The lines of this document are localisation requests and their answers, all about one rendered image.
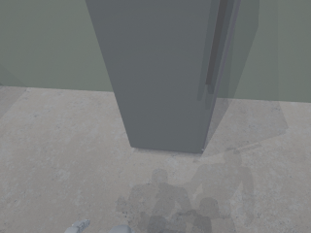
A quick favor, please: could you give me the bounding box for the fridge door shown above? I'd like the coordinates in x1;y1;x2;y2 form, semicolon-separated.
85;0;238;153

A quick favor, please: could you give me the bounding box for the handle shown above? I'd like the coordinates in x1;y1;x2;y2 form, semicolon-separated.
205;0;228;85

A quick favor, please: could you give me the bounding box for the left robot hand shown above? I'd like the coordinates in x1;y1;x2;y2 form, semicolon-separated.
64;219;90;233

